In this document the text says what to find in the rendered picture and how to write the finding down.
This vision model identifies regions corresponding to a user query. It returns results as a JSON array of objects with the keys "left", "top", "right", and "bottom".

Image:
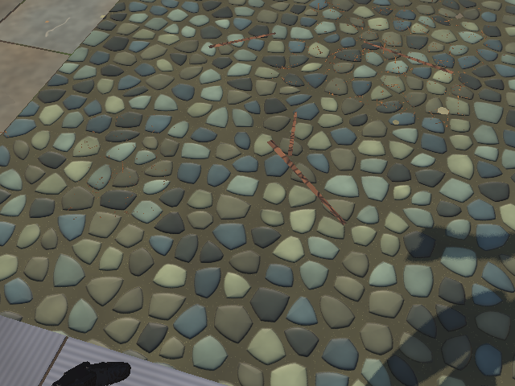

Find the robot left hand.
[{"left": 52, "top": 361, "right": 131, "bottom": 386}]

